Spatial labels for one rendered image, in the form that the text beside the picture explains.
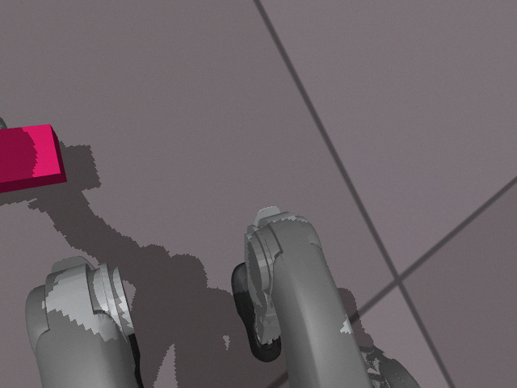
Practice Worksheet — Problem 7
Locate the right robot foot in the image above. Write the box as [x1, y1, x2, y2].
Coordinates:
[231, 263, 281, 362]

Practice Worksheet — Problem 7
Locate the right robot hand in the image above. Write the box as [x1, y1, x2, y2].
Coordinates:
[359, 346, 421, 388]

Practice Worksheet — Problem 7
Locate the carton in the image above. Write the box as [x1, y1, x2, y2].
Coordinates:
[0, 124, 67, 193]

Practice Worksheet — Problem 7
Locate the left robot foot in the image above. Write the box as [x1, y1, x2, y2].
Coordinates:
[128, 333, 144, 388]

